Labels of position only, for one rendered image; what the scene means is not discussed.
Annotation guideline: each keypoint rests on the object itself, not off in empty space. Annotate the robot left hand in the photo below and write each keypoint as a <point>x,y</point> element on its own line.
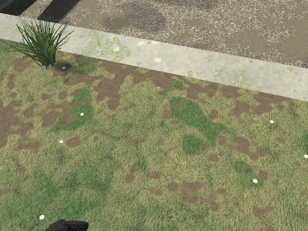
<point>68,225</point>

